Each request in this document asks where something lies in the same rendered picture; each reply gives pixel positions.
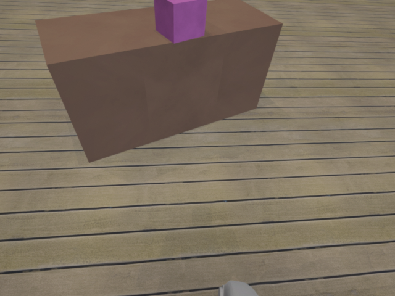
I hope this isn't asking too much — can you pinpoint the pedestal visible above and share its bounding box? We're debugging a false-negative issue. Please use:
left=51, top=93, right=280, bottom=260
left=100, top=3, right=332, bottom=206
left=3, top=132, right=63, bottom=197
left=35, top=0, right=283, bottom=163

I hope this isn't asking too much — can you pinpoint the carton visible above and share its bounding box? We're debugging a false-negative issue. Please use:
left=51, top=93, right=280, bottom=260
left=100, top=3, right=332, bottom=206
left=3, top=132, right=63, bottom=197
left=154, top=0, right=207, bottom=44

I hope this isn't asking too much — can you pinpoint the right robot thigh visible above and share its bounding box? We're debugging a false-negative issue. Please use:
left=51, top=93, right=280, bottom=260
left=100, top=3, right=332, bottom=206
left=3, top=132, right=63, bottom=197
left=218, top=281, right=258, bottom=296

